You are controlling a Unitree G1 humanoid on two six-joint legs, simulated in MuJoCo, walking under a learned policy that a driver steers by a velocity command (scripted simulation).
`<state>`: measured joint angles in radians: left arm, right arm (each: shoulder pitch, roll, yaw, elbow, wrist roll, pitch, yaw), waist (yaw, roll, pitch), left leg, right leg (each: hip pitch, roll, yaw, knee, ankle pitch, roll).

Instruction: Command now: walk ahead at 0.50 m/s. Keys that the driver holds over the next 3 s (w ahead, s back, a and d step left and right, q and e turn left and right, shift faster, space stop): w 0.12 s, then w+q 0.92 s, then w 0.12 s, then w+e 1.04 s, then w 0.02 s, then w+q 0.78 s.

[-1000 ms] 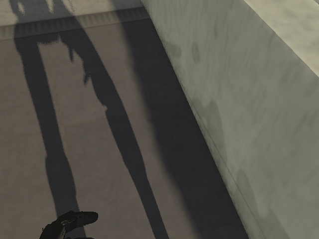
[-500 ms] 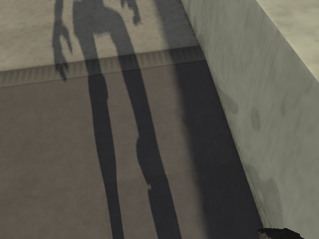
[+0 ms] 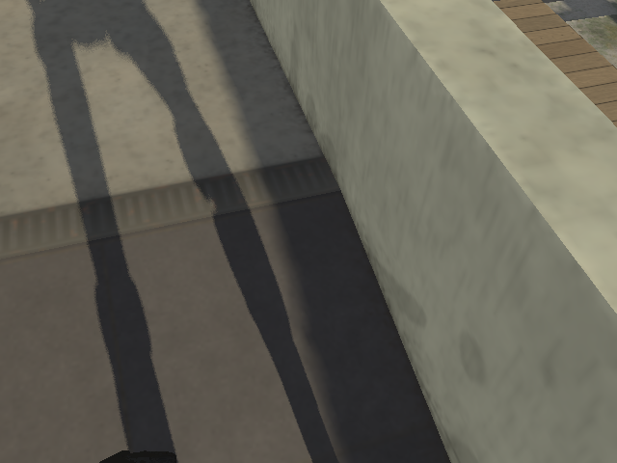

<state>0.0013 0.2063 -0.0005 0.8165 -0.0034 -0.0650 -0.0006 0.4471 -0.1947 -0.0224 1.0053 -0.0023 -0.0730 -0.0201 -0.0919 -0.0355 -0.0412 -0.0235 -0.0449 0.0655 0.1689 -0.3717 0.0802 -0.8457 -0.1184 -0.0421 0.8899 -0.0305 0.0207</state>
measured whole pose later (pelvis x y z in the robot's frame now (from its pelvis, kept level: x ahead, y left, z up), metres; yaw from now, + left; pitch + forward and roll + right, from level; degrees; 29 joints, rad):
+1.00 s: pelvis +0.54 +0.15 +0.08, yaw +25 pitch +5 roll -3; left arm -0.04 0.21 0.03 0.64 0.03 -0.10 0.01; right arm 0.46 -0.18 -0.05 0.79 0.02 -0.06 0.00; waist -0.07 -0.04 -0.04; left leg -0.14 -0.10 -0.15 0.32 -0.39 0.11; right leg -0.97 -0.11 0.01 1.24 -0.14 0.03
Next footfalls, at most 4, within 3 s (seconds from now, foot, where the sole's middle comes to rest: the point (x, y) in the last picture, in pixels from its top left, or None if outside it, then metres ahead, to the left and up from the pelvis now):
0.10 right None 0.26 -0.13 -0.74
0.68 left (195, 453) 0.50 0.18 -0.70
1.16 right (193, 282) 0.87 0.20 -0.64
1.58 left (54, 275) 0.90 0.51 -0.63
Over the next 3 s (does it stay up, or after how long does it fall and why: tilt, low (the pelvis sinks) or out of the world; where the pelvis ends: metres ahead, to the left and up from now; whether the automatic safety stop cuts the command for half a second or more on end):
stays up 1.60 0.40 0.16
